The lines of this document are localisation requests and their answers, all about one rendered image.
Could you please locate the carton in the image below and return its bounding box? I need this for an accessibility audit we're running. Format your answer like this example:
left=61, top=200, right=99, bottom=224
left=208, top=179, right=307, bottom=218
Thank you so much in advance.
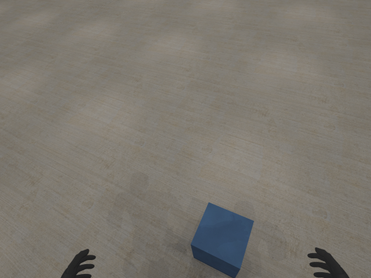
left=191, top=203, right=254, bottom=278

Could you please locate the robot left hand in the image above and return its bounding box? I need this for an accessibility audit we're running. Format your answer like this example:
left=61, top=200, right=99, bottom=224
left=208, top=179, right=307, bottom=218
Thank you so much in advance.
left=61, top=249, right=96, bottom=278

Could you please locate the robot right hand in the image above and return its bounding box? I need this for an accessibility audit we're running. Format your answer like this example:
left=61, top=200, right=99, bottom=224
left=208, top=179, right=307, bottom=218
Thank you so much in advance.
left=307, top=247, right=349, bottom=278

